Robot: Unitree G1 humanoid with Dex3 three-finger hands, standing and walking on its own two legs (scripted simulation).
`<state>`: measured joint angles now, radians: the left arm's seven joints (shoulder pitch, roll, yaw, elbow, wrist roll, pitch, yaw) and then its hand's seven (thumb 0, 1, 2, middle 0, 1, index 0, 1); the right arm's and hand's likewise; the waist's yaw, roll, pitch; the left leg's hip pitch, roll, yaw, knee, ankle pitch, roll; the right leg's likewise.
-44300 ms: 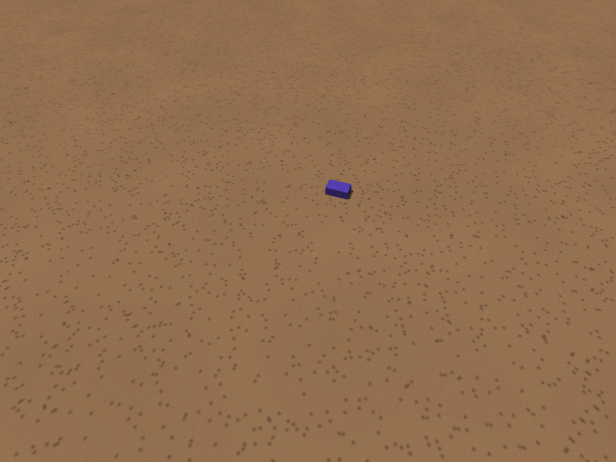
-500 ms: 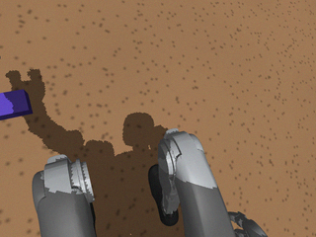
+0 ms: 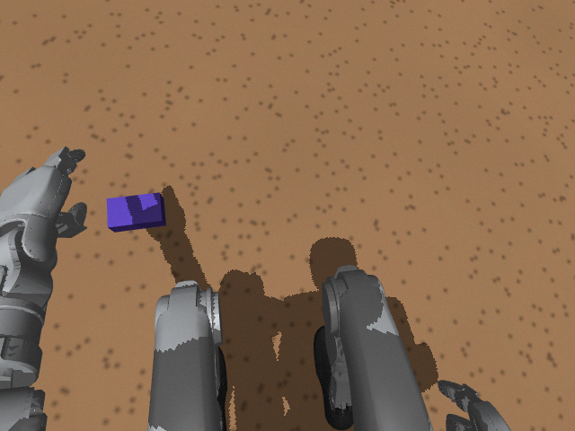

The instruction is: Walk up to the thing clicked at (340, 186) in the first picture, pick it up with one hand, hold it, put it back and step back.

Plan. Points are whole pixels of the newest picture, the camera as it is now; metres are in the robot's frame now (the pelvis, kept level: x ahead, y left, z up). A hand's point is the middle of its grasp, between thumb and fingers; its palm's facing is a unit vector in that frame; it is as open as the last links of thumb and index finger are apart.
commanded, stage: home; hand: left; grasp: from above
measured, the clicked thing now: (137, 212) +0.50 +0.29 -0.40
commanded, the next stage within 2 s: none
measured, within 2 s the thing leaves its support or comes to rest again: neither
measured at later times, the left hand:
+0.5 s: hand (24, 327) +0.27 +0.22 +0.10, palm faces +0.04 -0.93 -0.35, open 7.4 cm
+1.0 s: hand out of the picture +0.22 +0.19 +0.26, palm faces +0.17 -0.96 -0.20, open 7.4 cm
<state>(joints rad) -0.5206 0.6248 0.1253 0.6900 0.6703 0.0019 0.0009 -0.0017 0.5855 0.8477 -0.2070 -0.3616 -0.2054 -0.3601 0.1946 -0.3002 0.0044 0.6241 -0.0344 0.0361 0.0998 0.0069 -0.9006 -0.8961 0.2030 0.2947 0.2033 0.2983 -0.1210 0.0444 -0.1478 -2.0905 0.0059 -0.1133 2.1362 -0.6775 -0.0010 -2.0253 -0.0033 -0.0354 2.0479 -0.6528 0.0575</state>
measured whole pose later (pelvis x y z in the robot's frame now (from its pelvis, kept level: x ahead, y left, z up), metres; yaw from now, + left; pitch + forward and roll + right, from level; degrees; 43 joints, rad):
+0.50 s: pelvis +0.02 -0.01 +0.19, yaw +5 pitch +23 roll -4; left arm 0.08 0.32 0.07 0.20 0.05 0.33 0.06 0.01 0.89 0.90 -0.20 -0.30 -0.21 -0.30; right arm 0.14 -0.20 0.04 0.55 0.04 -0.09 -0.06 0.01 -0.90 -0.90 0.20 0.29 0.20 0.30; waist -0.08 0.03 -0.18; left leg -1.34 0.02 -0.09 1.51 -0.58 -0.02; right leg -1.29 -0.01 -0.05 1.45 -0.56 0.03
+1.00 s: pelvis +0.07 -0.01 +0.30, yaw +6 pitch +10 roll -3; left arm 0.52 0.21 0.04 -0.15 -0.07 0.47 0.03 0.01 0.90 0.90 -0.20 -0.30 -0.20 -0.30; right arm 0.31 -0.21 0.03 0.52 0.02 -0.22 -0.19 0.01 -0.90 -0.90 0.20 0.29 0.20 0.30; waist -0.06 0.07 -0.18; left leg -0.71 0.03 -0.07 1.01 -0.48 -0.02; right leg -0.66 -0.01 -0.05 0.94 -0.45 0.02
